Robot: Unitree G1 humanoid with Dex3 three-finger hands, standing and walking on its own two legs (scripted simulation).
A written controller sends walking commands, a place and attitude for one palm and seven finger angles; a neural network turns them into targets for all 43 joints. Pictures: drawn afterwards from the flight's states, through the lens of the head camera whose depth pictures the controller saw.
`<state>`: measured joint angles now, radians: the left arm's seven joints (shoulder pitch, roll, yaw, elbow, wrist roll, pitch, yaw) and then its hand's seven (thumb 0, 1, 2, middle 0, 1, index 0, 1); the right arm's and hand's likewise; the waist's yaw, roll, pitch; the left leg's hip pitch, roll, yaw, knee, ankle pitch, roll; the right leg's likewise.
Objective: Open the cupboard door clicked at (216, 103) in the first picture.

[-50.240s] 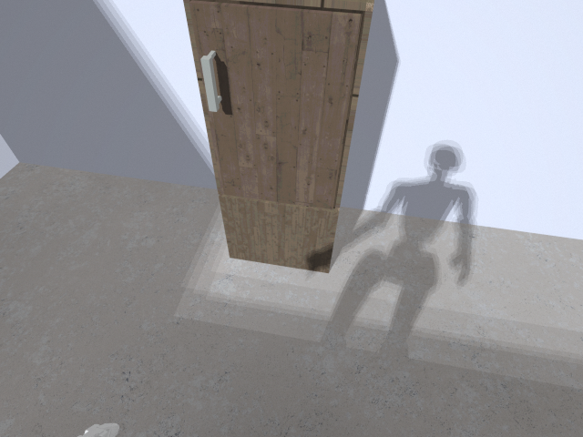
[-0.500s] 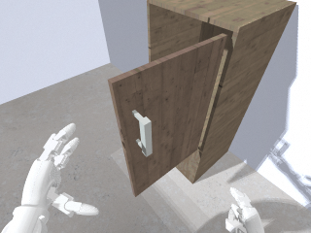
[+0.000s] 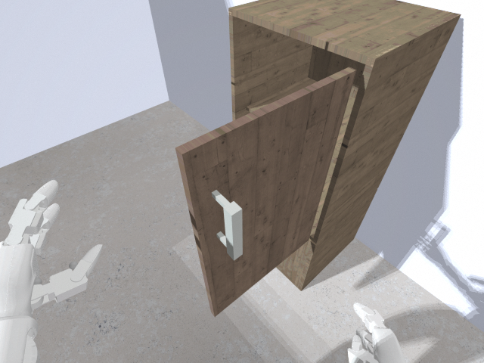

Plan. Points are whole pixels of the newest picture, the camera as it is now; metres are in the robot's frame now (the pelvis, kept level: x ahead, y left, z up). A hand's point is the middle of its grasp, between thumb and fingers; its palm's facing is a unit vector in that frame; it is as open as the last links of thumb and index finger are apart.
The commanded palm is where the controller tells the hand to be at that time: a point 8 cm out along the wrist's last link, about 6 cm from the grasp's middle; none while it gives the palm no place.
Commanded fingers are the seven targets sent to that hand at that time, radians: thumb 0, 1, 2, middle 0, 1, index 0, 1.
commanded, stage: draw the hand back to the body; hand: left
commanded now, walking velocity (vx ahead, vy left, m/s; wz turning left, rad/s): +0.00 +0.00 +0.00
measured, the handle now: (226, 225) +0.33 +0.07 +0.06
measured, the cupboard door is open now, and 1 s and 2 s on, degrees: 88 88 88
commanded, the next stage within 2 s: step back with the hand held close in 0.50 s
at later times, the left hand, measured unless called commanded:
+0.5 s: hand (83, 256) +0.20 +0.23 +0.15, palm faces +0.44 -0.81 -0.39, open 7.4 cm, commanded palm +0.15 +0.27 +0.17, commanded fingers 0.00 0.90 0.90 -0.20 -0.30 -0.20 -0.30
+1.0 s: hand (70, 273) +0.18 +0.24 +0.15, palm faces +0.31 -0.80 -0.51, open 7.4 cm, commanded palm +0.12 +0.28 +0.18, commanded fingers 0.00 0.90 0.90 -0.20 -0.30 -0.20 -0.30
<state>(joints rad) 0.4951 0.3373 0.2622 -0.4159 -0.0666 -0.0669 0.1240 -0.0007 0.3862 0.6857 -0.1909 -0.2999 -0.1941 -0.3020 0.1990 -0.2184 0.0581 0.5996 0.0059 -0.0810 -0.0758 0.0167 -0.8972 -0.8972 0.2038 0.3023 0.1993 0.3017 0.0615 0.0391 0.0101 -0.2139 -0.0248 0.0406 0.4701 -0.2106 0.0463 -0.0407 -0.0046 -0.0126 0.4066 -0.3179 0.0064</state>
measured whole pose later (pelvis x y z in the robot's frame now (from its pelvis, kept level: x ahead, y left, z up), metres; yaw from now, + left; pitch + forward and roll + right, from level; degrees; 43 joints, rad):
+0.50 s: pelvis +0.01 -0.03 +0.00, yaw +0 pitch -3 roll +0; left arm 0.49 0.35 0.32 -0.40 -0.08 -0.07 0.11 0.01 0.88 0.90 -0.21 -0.30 -0.22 -0.30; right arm 0.19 -0.23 0.03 0.63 0.01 -0.06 -0.08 0.02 -0.90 -0.90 0.20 0.30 0.20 0.30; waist 0.07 0.05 0.01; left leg -0.17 0.00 0.02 0.43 -0.21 0.01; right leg 0.00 0.03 -0.03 0.36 -0.31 -0.03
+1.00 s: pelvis -0.03 -0.02 +0.00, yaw -1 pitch +0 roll -1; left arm 0.58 0.44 0.38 -0.50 -0.08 -0.11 0.11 0.01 0.89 0.90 -0.22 -0.30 -0.22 -0.30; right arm 0.15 -0.25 -0.01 0.53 0.03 0.07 -0.09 0.01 -0.90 -0.90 0.20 0.30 0.20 0.30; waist 0.01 0.04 0.05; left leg -0.32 0.02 0.04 0.49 -0.17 0.02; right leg -0.16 0.04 -0.01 0.44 -0.28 -0.01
